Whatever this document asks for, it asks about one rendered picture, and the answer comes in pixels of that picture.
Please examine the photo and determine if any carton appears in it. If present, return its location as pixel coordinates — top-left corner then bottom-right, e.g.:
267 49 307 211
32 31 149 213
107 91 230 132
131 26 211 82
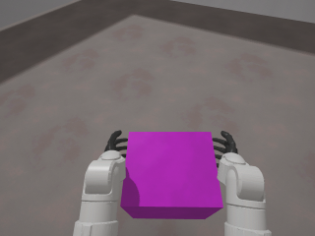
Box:
120 132 223 219

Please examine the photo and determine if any robot right forearm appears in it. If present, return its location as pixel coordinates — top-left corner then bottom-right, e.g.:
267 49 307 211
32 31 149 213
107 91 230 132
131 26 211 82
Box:
217 152 272 236

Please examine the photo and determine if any robot left forearm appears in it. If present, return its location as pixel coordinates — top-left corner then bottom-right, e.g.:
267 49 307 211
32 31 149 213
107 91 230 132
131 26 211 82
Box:
73 149 126 236

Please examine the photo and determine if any robot left hand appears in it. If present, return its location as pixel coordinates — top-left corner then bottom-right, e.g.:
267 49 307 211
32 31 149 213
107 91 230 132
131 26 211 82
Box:
104 130 128 158

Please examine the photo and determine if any robot right hand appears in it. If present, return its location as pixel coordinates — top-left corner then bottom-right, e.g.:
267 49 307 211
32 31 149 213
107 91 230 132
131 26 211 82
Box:
212 131 238 168

